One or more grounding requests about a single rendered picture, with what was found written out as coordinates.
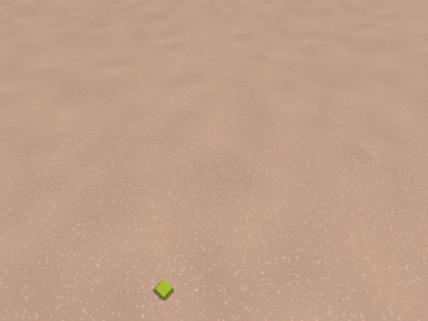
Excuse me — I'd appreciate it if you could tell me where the cube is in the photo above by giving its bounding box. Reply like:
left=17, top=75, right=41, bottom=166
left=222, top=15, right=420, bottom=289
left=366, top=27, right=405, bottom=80
left=155, top=279, right=174, bottom=301

